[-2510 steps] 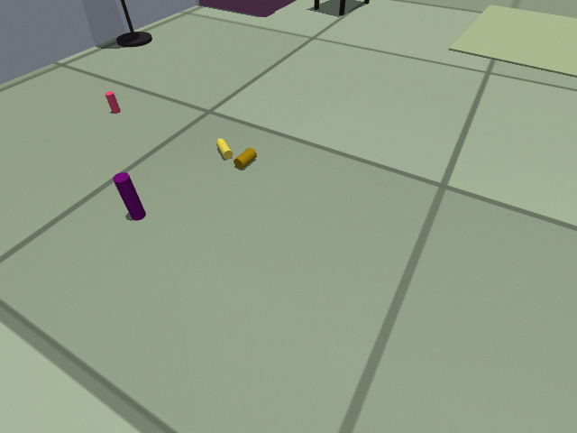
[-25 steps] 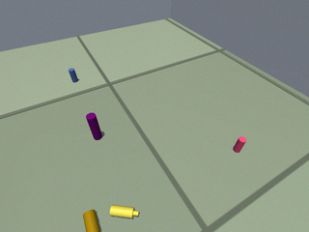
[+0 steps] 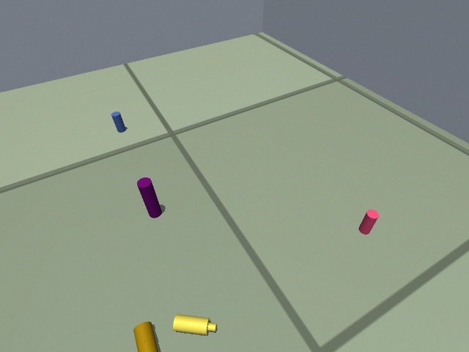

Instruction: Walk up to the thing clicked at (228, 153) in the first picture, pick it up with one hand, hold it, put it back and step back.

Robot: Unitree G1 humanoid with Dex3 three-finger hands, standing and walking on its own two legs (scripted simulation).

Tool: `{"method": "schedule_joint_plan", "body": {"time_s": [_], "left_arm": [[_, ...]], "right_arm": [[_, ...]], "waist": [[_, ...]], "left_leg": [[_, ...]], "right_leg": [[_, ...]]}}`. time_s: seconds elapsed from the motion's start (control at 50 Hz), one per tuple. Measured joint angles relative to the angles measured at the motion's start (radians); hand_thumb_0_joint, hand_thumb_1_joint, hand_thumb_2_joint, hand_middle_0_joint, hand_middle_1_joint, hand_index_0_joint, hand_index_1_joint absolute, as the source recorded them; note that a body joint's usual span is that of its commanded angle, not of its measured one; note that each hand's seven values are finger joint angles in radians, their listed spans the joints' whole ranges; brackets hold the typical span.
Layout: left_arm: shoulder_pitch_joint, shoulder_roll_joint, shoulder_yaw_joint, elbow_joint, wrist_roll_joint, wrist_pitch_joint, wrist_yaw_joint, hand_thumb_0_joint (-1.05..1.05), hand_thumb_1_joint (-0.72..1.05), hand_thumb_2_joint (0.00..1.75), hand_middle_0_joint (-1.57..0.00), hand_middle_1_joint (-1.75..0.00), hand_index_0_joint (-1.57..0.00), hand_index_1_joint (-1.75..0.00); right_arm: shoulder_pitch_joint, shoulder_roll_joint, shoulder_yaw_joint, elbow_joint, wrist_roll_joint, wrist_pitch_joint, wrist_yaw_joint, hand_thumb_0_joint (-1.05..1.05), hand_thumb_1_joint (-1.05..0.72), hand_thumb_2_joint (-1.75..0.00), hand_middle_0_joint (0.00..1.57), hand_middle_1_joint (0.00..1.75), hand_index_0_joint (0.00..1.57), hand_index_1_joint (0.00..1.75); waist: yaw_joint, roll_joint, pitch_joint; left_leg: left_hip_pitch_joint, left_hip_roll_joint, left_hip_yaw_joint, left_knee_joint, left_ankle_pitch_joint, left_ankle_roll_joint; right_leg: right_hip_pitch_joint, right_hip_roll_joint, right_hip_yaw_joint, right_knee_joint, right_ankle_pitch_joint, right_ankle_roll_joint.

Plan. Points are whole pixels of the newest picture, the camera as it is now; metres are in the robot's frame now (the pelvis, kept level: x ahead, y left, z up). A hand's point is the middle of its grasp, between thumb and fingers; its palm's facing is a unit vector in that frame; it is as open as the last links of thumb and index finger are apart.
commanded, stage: stand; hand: left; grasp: from above
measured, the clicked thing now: (195, 324) +0.41 +0.20 -0.75
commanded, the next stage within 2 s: step back in 1.62 s
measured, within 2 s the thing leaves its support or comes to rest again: neither
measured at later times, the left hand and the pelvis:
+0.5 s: hand out of the picture +0.07 +0.23 -0.16, palm faces +0.01 -0.94 -0.34, open 7.4 cm; pelvis +0.01 -0.01 +0.00, yaw -1 degrees
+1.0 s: hand out of the picture +0.08 +0.24 -0.16, palm faces +0.00 -0.94 -0.34, open 7.4 cm; pelvis +0.01 -0.01 +0.00, yaw -1 degrees
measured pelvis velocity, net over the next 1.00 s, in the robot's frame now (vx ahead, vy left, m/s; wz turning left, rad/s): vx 0.01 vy -0.01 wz -0.01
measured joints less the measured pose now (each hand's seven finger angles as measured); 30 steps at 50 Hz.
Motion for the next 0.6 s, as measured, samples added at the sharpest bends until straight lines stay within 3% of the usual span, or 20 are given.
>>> {"method": "schedule_joint_plan", "body": {"time_s": [0.6], "left_arm": [[-0.074, 0.014, 0.003, 0.015, -0.011, -0.003, -0.015, 0.0, 0.9, 0.9, -0.2, -0.3, -0.2, -0.3]], "right_arm": [[-0.034, -0.021, 0.019, 0.024, 0.006, -0.009, 0.001, 0.0, -0.9, -0.9, 0.2, 0.3, 0.2, 0.3]], "waist": [[-0.01, -0.007, 0.002]], "left_leg": [[0.026, 0.018, 0.006, -0.045, 0.007, -0.014]], "right_leg": [[0.024, 0.018, 0.006, -0.049, 0.013, -0.013]]}}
